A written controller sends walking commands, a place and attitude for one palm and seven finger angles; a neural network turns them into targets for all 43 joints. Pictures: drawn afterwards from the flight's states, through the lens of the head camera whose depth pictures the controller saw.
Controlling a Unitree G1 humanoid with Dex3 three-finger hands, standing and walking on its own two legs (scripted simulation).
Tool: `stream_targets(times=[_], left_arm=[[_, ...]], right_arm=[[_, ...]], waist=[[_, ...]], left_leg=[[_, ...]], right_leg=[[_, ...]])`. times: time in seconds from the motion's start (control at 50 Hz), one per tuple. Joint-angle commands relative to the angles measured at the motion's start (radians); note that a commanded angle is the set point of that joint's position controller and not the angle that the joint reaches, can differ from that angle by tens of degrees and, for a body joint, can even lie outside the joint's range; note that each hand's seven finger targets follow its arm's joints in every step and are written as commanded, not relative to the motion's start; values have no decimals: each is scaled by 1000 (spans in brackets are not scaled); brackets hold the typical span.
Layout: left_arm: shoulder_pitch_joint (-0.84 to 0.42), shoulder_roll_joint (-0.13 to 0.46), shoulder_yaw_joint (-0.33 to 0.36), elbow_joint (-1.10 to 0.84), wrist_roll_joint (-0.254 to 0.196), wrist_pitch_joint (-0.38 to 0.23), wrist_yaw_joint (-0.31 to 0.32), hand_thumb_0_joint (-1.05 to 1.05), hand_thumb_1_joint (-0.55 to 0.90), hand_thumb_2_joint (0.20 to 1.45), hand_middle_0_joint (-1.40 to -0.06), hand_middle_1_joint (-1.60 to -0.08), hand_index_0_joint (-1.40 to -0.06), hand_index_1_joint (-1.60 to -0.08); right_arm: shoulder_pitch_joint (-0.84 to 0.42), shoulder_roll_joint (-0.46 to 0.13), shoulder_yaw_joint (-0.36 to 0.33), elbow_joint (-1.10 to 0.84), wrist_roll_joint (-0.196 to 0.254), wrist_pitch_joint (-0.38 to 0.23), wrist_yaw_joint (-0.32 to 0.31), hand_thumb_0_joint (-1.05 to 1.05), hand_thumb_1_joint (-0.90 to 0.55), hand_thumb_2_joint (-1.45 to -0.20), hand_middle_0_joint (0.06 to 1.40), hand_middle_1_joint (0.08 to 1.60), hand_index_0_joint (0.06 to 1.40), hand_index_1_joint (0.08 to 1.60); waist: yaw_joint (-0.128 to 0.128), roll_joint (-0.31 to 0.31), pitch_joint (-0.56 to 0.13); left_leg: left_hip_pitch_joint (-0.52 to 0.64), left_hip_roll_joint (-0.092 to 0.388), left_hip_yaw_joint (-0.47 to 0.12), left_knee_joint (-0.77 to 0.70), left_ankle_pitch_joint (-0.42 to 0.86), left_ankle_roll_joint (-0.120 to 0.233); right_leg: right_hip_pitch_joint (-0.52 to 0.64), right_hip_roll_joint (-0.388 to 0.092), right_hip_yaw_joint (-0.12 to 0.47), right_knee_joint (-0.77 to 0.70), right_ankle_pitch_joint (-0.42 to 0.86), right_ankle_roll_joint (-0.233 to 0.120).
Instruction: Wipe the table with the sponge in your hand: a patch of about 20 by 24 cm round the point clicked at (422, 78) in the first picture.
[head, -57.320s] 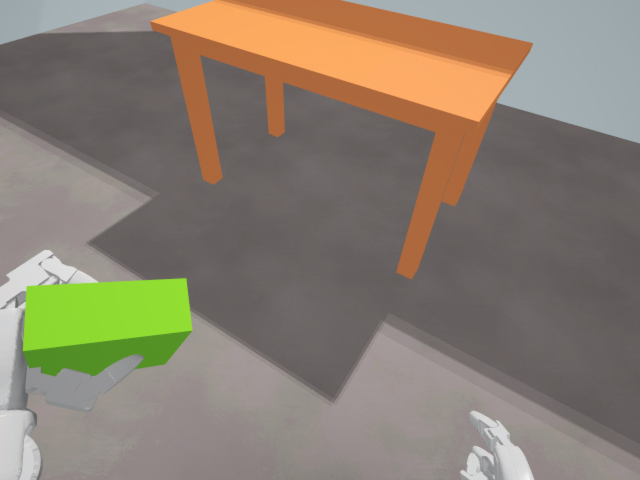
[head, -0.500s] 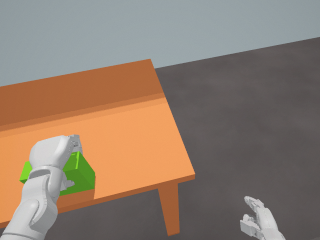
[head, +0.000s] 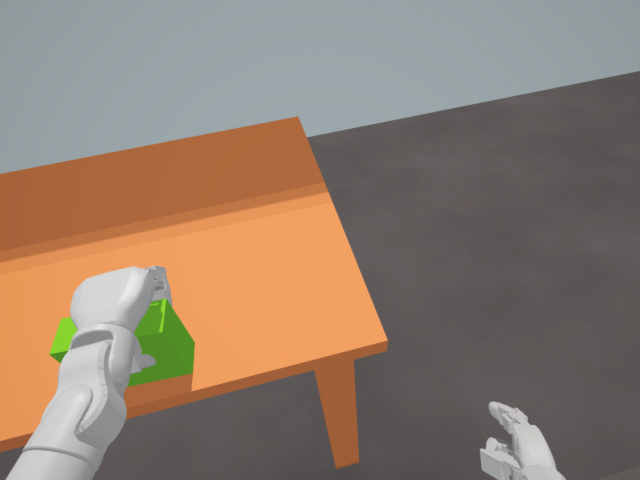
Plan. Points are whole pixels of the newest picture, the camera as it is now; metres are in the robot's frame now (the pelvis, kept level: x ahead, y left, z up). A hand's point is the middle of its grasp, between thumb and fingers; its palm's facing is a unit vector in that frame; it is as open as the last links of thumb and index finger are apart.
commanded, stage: wipe forward along the first lane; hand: left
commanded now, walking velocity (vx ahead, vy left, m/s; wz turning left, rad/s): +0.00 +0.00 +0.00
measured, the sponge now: (137, 354) +0.25 +0.30 +0.01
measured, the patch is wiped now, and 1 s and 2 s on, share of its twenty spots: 0.95 0.95 0.95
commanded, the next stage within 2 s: slide across to the middle lane in 1.60 s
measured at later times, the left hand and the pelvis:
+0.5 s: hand (146, 288) +0.32 +0.30 +0.07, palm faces -0.11 -0.02 -0.99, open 9.3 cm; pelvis -0.01 -0.01 -0.01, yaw +1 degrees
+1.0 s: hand (148, 263) +0.37 +0.32 +0.07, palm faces -0.12 +0.01 -0.99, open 9.3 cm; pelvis -0.01 -0.01 -0.01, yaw +0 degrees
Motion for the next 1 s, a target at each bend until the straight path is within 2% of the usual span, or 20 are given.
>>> stream_targets(times=[0.0, 0.06, 0.08, 0.16, 0.22, 0.26, 0.3, 0.36, 0.38, 0.42, 0.46, 0.48, 0.56, 0.6, 0.7, 0.76, 0.82, 0.86, 0.88, 0.98], left_arm=[[-247, 191, 110, -118, 30, -15, 45, 0, 100, 1300, -1200, -1600, -1200, -1600], [-299, 266, 161, -46, 42, -11, 50, 0, 100, 1300, -1200, -1600, -1200, -1600], [-343, 198, 97, -32, 43, -16, 46, 0, 100, 1300, -1200, -1600, -1200, -1600], [-360, 239, 127, 35, 53, -26, 46, 0, 100, 1300, -1200, -1600, -1200, -1600], [-431, 208, 80, 120, 60, -38, 38, 0, 100, 1300, -1200, -1600, -1200, -1600], [-477, 273, 124, 160, 72, -45, 37, 0, 100, 1300, -1200, -1600, -1200, -1600], [-502, 214, 72, 202, 76, -62, 33, 0, 100, 1300, -1200, -1600, -1200, -1600], [-507, 274, 123, 274, 82, -77, 34, 0, 100, 1300, -1200, -1600, -1200, -1600], [-541, 226, 76, 294, 79, -85, 32, 0, 100, 1300, -1200, -1600, -1200, -1600], [-557, 239, 81, 350, 84, -100, 31, 0, 100, 1300, -1200, -1600, -1200, -1600], [-586, 312, 136, 397, 90, -112, 32, 0, 100, 1300, -1200, -1600, -1200, -1600], [-617, 268, 94, 394, 92, -128, 32, 0, 100, 1300, -1200, -1600, -1200, -1600], [-617, 326, 148, 445, 98, -160, 41, 0, 100, 1300, -1200, -1600, -1200, -1600], [-630, 267, 100, 463, 95, -174, 45, 0, 100, 1300, -1200, -1600, -1200, -1600], [-673, 319, 138, 534, 98, -198, 64, 0, 100, 1300, -1200, -1600, -1200, -1600], [-683, 354, 165, 545, 100, -210, 71, 0, 100, 1300, -1200, -1600, -1200, -1600], [-724, 329, 131, 591, 107, -220, 78, 0, 100, 1300, -1200, -1600, -1200, -1600], [-730, 373, 167, 601, 117, -224, 83, 0, 100, 1300, -1200, -1600, -1200, -1600], [-748, 328, 124, 605, 115, -227, 84, 0, 100, 1300, -1200, -1600, -1200, -1600], [-826, 353, 125, 664, 126, -232, 96, 0, 100, 1300, -1200, -1600, -1200, -1600]], right_arm=[[-168, -116, -38, -161, 5, -52, -10, 0, -900, -900, 200, 300, 200, 300], [-159, -128, -36, -148, 8, -48, -18, 0, -900, -900, 200, 300, 200, 300], [-147, -120, -35, -148, 10, -54, -18, 0, -900, -900, 200, 300, 200, 300], [-134, -129, -41, -141, 11, -55, -20, 0, -900, -900, 200, 300, 200, 300], [-105, -132, -39, -132, 13, -56, -24, 0, -900, -900, 200, 300, 200, 300], [-97, -142, -38, -128, 14, -54, -26, 0, -900, -900, 200, 300, 200, 300], [-73, -135, -42, -131, 16, -58, -26, 0, -900, -900, 200, 300, 200, 300], [-53, -147, -46, -129, 15, -50, -26, 0, -900, -900, 200, 300, 200, 300], [-38, -141, -45, -130, 19, -52, -27, 0, -900, -900, 200, 300, 200, 300], [-19, -147, -48, -126, 19, -52, -26, 0, -900, -900, 200, 300, 200, 300], [-5, -159, -50, -122, 19, -48, -28, 0, -900, -900, 200, 300, 200, 300], [9, -151, -51, -127, 21, -50, -26, 0, -900, -900, 200, 300, 200, 300], [36, -161, -60, -123, 18, -45, -23, 0, -900, -900, 200, 300, 200, 300], [53, -154, -64, -122, 22, -46, -19, 0, -900, -900, 200, 300, 200, 300], [88, -162, -71, -106, 23, -44, -18, 0, -900, -900, 200, 300, 200, 300], [91, -167, -74, -106, 24, -39, -16, 0, -900, -900, 200, 300, 200, 300], [111, -165, -74, -96, 25, -38, -11, 0, -900, -900, 200, 300, 200, 300], [112, -171, -75, -93, 23, -32, -10, 0, -900, -900, 200, 300, 200, 300], [122, -162, -75, -95, 26, -33, -8, 0, -900, -900, 200, 300, 200, 300], [141, -166, -74, -85, 27, -28, -7, 0, -900, -900, 200, 300, 200, 300]], waist=[[-18, -120, -163], [-20, -119, -129], [-37, -137, -136], [-28, -128, -149], [-49, -152, -126], [-47, -133, -128], [-58, -151, -141], [-48, -145, -159], [-67, -172, -160], [-68, -170, -150], [-64, -185, -157], [-75, -177, -184], [-64, -160, -205], [-81, -177, -206], [-88, -204, -203], [-77, -171, -225], [-98, -198, -215], [-84, -166, -234], [-101, -169, -240], [-118, -174, -226]], left_leg=[[11, -31, -3, -38, 142, 40], [-14, -35, -3, -38, 95, 39], [-14, -34, 7, -31, 90, 42], [-25, -38, 3, -22, 76, 41], [-57, -39, 10, -15, 34, 44], [-71, -41, 7, -12, 11, 41], [-80, -42, 10, 2, 8, 44], [-109, -43, 9, 13, 4, 41], [-116, -41, 14, 22, -4, 45], [-136, -41, 15, 32, -14, 46], [-164, -41, 11, 37, -27, 46], [-162, -41, 17, 47, -18, 48], [-185, -38, 13, 62, 2, 48], [-181, -36, 20, 75, 10, 51], [-218, -33, 20, 83, -5, 54], [-221, -34, 18, 86, 9, 54], [-233, -32, 22, 93, -4, 57], [-234, -33, 18, 92, 15, 54], [-228, -34, 20, 96, 8, 56], [-241, -31, 14, 99, -17, 57]], right_leg=[[35, 31, 31, -62, 141, -36], [3, 36, 52, -69, 91, -39], [-7, 28, 27, -62, 90, -31], [-19, 33, 50, -61, 81, -37], [-50, 26, 29, -60, 46, -26], [-64, 30, 47, -60, 16, -33], [-76, 26, 28, -48, 18, -27], [-75, 27, 42, -37, 29, -33], [-86, 23, 29, -30, 26, -24], [-106, 23, 32, -26, 25, -24], [-107, 24, 47, -24, 14, -26], [-103, 19, 36, -11, 30, -22], [-103, 21, 49, 2, 69, -29], [-118, 19, 38, 9, 85, -22], [-127, 19, 40, 15, 80, -19], [-118, 20, 47, 19, 98, -25], [-137, 17, 42, 21, 92, -17], [-130, 20, 47, 25, 107, -27], [-136, 17, 40, 29, 100, -20], [-171, 20, 35, 30, 66, -20]])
